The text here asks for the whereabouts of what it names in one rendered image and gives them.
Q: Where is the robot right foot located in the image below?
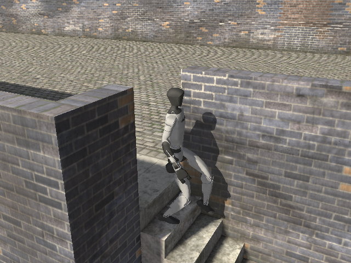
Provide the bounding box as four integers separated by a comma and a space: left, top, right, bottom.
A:
158, 213, 180, 224

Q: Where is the robot right thigh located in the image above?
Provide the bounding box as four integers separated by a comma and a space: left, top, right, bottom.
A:
166, 161, 191, 202

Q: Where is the robot right upper arm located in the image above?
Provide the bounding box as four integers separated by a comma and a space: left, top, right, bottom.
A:
161, 115, 177, 146

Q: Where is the robot right hand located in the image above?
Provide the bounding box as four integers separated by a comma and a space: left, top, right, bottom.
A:
176, 168, 191, 184

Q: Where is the robot right forearm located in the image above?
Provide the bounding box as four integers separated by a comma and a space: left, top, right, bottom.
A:
162, 141, 182, 171

